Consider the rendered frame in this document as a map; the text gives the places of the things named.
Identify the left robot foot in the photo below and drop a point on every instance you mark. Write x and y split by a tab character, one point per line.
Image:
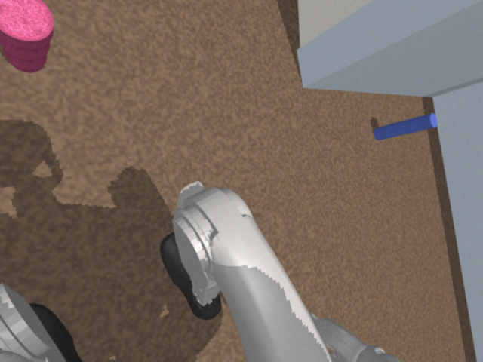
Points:
57	331

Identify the right robot hand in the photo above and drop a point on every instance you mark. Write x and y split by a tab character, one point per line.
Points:
342	342

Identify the right robot arm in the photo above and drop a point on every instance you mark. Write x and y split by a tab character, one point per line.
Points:
375	354

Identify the right robot foot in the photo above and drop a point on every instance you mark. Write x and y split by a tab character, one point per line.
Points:
171	259

